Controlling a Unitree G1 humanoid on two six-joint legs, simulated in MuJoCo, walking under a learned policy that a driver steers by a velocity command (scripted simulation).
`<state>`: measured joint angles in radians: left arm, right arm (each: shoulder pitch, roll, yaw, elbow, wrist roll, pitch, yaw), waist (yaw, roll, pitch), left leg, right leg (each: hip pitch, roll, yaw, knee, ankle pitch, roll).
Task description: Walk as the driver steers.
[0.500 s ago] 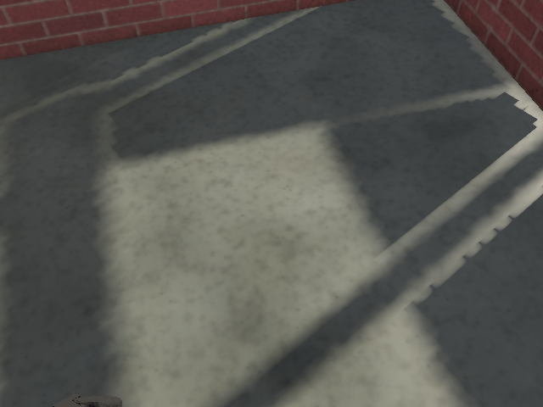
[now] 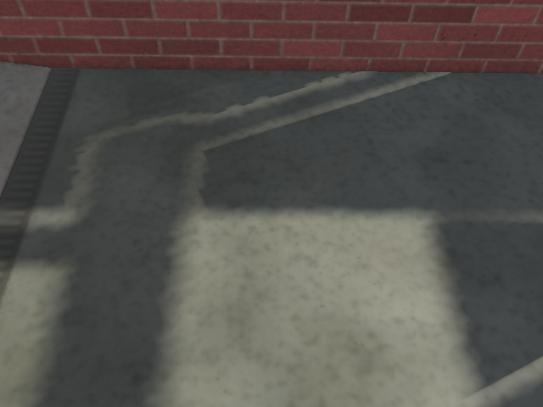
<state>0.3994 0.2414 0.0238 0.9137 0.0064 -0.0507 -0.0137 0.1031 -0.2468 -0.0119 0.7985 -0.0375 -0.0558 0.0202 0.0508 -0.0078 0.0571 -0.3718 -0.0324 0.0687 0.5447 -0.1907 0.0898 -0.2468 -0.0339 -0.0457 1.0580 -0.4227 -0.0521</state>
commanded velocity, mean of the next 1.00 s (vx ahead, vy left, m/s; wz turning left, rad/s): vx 0.41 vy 0.00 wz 0.46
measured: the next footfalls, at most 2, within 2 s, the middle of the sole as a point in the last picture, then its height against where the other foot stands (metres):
right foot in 0.42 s outside the picture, level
left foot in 0.92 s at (229, 357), level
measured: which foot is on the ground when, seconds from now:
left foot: down 0.00-0.44, up 0.46-0.90, down 0.92-1.00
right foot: up 0.00-0.40, down 0.42-0.90, up 0.92-1.00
